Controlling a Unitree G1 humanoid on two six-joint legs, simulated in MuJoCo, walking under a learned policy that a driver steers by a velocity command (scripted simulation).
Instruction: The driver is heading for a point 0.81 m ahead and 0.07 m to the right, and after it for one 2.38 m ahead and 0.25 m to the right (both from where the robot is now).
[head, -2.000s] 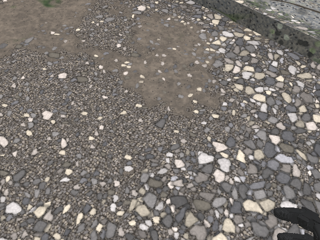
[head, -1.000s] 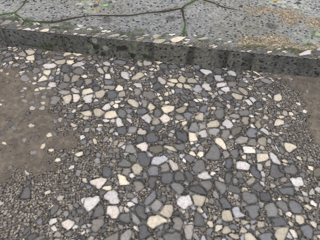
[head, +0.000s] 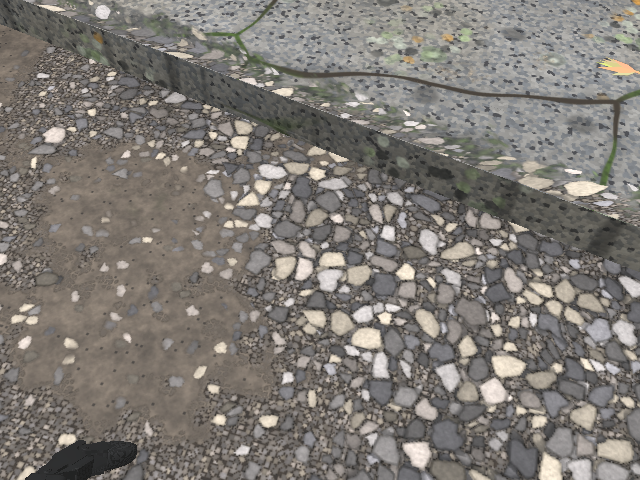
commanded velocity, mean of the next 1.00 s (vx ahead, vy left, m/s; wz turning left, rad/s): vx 0.42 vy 0.00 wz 0.05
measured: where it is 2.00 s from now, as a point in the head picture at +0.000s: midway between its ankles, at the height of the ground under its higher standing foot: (261, 429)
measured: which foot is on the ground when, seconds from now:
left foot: down 0.00-0.12, up 0.14-0.58, down 0.60-1.00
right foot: up 0.00-0.10, down 0.12-0.62, up 0.64-1.00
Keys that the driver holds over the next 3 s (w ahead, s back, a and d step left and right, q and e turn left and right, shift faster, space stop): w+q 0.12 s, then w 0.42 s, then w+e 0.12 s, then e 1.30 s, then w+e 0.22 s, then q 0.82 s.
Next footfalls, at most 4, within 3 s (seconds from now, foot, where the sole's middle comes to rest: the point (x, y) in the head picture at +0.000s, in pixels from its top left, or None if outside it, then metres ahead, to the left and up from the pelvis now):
0.12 right None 0.25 -0.14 -0.78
0.60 left None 0.46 0.16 -0.78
1.06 right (323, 384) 0.66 -0.05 -0.78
1.50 left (217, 384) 0.68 0.18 -0.78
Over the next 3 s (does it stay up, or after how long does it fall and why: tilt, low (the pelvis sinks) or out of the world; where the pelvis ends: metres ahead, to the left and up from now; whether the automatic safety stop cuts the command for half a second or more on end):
stays up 0.69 -0.07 0.00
